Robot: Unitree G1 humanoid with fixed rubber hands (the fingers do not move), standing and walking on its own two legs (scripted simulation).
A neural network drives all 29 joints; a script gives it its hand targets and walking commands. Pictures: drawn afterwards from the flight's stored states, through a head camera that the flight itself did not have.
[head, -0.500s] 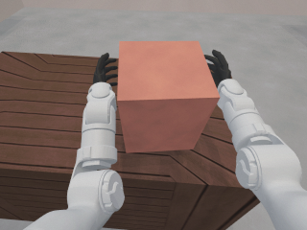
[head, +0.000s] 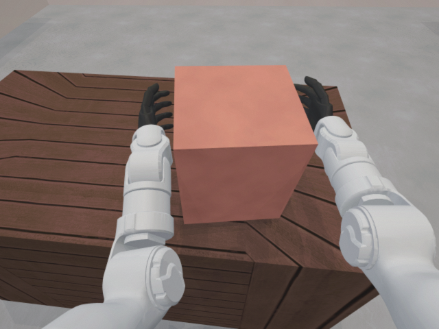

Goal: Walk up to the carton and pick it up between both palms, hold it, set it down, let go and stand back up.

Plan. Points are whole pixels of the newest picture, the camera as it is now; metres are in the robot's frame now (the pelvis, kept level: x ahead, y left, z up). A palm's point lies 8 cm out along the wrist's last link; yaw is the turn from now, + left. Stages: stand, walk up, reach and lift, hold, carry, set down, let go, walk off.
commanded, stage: set down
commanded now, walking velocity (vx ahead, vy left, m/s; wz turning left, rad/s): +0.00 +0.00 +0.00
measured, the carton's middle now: (232, 149) +0.43 +0.03 +0.10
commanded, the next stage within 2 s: none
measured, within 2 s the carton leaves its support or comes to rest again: rests again in 1.28 s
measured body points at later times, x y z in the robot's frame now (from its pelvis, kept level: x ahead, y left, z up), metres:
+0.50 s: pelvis +0.01 -0.01 +0.00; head +0.04 -0.01 +0.45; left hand +0.42 +0.18 +0.14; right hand +0.48 -0.12 +0.14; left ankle -0.01 +0.15 -0.74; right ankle -0.03 -0.11 -0.75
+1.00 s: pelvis +0.01 -0.01 +0.00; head +0.05 -0.02 +0.45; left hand +0.41 +0.18 +0.11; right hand +0.49 -0.12 +0.12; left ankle -0.01 +0.15 -0.74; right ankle -0.03 -0.11 -0.75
